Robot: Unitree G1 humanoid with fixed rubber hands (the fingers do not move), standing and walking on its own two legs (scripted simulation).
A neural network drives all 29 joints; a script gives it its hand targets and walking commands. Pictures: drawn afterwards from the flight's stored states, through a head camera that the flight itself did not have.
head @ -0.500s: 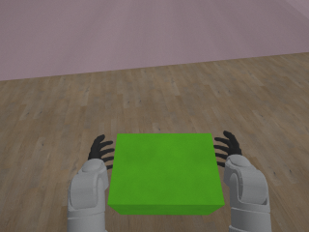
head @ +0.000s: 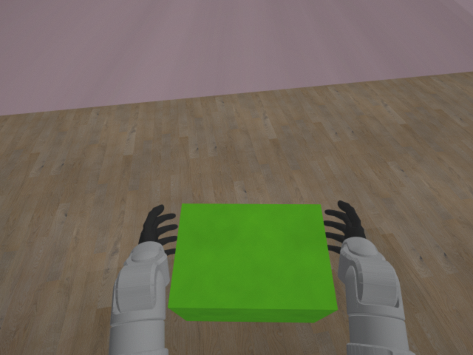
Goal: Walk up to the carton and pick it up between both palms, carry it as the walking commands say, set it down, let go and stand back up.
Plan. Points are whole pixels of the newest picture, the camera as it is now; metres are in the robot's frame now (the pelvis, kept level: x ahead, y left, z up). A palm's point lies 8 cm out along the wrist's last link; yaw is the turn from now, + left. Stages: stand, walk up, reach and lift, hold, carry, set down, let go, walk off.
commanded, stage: carry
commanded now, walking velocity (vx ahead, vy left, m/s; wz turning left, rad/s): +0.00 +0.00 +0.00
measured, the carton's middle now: (250, 265) +0.30 +0.00 -0.03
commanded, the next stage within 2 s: hold in 1.14 s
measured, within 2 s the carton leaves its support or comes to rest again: neither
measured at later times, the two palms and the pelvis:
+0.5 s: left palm (157, 245) +0.29 +0.16 +0.05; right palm (352, 242) +0.29 -0.17 +0.05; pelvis +0.02 +0.00 +0.00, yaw +0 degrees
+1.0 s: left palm (158, 243) +0.30 +0.16 +0.04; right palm (351, 241) +0.30 -0.18 +0.04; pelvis +0.02 +0.00 +0.00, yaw +0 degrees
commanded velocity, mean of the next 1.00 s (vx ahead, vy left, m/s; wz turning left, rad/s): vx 0.00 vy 0.00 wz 0.00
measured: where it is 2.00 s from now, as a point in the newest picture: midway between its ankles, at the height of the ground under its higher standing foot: outside the picture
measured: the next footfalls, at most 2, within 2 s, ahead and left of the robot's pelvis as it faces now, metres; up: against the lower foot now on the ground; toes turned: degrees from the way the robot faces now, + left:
none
